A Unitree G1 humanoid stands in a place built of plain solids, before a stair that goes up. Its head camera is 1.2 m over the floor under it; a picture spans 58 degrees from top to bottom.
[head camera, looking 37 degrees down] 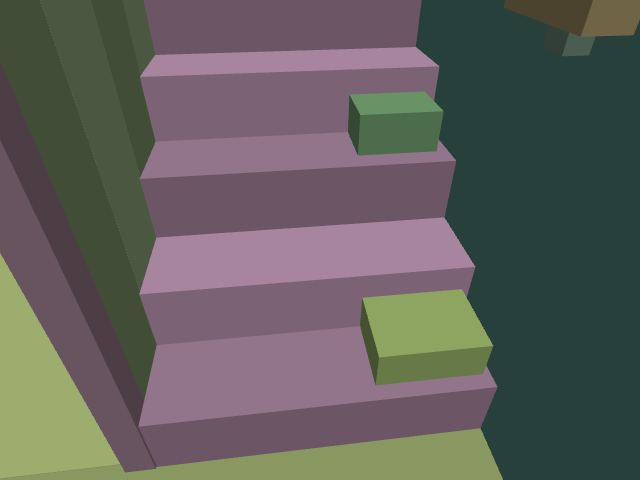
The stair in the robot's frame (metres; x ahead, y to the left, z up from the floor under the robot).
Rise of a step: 0.20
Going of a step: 0.25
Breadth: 0.92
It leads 7 degrees to the left of straight ahead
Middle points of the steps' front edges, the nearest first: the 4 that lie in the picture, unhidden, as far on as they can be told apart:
0.62 -0.01 0.20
0.87 0.02 0.41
1.12 0.05 0.61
1.37 0.08 0.81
